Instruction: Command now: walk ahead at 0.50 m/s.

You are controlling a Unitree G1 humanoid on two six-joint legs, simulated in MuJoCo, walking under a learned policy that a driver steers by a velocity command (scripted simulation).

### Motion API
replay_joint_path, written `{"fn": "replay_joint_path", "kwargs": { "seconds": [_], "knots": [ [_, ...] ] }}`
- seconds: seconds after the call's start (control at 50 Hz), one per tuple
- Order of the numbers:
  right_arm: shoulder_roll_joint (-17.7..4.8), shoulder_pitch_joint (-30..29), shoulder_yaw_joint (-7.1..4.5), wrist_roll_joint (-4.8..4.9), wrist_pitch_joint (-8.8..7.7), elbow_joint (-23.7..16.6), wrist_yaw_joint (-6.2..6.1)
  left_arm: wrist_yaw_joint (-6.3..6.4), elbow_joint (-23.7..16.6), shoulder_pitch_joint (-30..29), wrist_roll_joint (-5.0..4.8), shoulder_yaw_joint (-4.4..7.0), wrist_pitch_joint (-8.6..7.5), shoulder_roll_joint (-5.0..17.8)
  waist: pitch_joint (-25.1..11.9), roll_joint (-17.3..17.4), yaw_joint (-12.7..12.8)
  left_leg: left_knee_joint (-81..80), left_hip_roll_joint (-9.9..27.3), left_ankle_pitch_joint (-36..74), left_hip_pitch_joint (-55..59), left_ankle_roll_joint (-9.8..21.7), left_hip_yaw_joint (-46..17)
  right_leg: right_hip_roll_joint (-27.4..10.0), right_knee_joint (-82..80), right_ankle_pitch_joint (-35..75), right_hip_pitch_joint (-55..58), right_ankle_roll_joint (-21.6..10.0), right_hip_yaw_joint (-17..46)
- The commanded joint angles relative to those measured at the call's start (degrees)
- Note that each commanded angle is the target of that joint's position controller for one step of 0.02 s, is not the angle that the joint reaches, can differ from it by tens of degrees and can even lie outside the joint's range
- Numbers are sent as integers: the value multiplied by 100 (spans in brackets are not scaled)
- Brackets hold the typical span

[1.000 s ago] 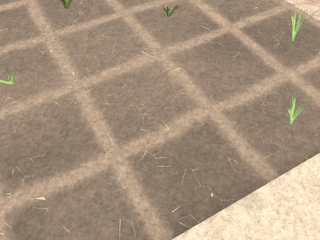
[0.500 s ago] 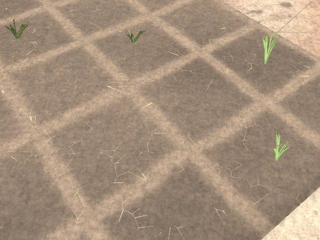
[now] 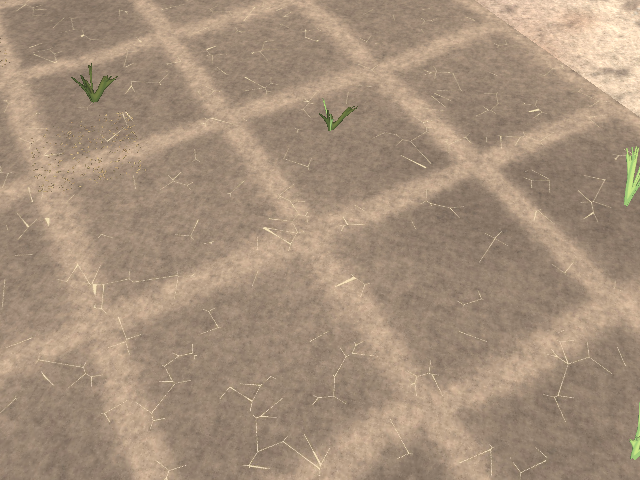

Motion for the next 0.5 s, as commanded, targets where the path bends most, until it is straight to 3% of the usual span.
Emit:
{"fn": "replay_joint_path", "kwargs": {
  "seconds": [0.02,0.12,0.14,0.16,0.18,0.2,0.22,0.24,0.26,0.28,0.3,0.32,0.34,0.38,0.44,0.5],
  "knots": [
    [-282,-565,-13,32,-77,-438,131,87,-145,113,-32,168,-22,846,306,-574,-10,-347,-20,387,128,97,-28,-1580,-165,682,-349,-802,854],
    [-298,-860,72,119,-39,-535,246,125,-78,414,64,234,134,986,438,-455,113,-524,-54,-634,-217,234,-45,-1942,789,1175,457,-575,807],
    [-352,-691,54,120,-33,-499,242,105,-85,397,61,251,160,1043,363,-428,19,-544,-142,-1016,91,283,77,-1920,1085,1687,473,-523,709],
    [-483,-208,-24,100,-35,-362,228,73,-113,275,61,261,177,1093,112,-359,-249,-633,-310,-1158,785,384,289,-1778,1721,2507,404,-440,492],
    [-652,737,-145,70,-34,-45,193,45,-139,120,64,229,160,995,-356,-281,-683,-738,-497,-759,2087,552,517,-1501,2850,3014,-16,-335,264],
    [-964,1573,-264,34,3,240,146,14,-156,240,161,144,63,681,-865,271,-908,-101,-16,539,3851,806,-38,-1095,4812,1234,-1505,-109,-69],
    [-1177,1801,-214,-48,18,196,141,-74,-305,658,304,-37,-171,106,-1363,1450,-556,504,884,2048,5524,1478,-1665,-397,6782,-2147,-3585,85,150],
    [-1261,2257,-312,71,60,247,131,-124,-501,555,64,-11,-337,634,-2172,1134,-949,-453,1426,20,6041,2111,-3088,-353,6780,-1901,-4174,133,776],
    [-1163,2012,-315,70,69,167,46,-81,-755,-210,-186,59,-401,813,-1524,684,-979,-1022,1334,-1526,5624,2027,-3269,-622,6508,-1325,-4726,158,858],
    [-862,1301,-221,28,17,-50,24,-3,-843,-629,-142,102,-380,990,-880,-44,-785,-1296,1082,-1633,4651,1725,-2781,-864,5760,-580,-4546,162,861],
    [-728,842,-162,-33,-16,-206,8,67,-815,-737,30,113,-303,881,-500,-336,-550,-1424,962,-909,3754,1689,-2562,-973,5342,-320,-4136,338,886],
    [-767,730,-178,-38,-30,-251,-16,103,-860,-653,153,123,-215,801,-379,-298,-350,-1512,896,-320,3240,1721,-2412,-1045,4933,-286,-3774,491,917],
    [-715,740,-170,-32,-24,-256,-45,111,-886,-604,212,143,-147,769,-349,-234,-261,-1571,798,-39,2973,1677,-2200,-1097,4526,-324,-3523,573,942],
    [-774,922,-192,-15,-27,-222,-127,116,-996,-860,225,138,-73,660,-232,-98,-299,-1707,574,396,2619,1544,-1722,-1035,3691,-27,-3356,657,792],
    [-861,1258,-248,69,41,-150,-275,39,-1258,-1625,224,74,-101,448,-152,-35,-537,-1703,21,484,2339,1147,-1107,-665,2150,1374,-2929,599,589],
    [-781,1657,-249,95,123,-9,-324,-56,-1506,-2224,144,32,-141,325,-96,79,-766,-1687,-148,-107,2235,864,-1131,-318,1224,2327,-2382,478,496]
  ]
}}
Keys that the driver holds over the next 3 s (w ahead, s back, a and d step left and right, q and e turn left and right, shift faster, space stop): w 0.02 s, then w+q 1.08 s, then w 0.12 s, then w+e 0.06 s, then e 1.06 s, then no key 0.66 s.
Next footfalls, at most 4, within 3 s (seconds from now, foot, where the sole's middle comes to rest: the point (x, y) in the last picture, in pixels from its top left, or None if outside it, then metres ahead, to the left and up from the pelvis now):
0.20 left None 0.28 0.15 -0.84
0.66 right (342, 431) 0.61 0.04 -0.84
1.16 left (187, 383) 0.71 0.41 -0.84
1.64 right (224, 281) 1.01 0.38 -0.84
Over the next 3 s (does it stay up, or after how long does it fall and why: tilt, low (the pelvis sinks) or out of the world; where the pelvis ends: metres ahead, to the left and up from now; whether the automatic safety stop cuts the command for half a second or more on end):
stays up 0.89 0.43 -0.06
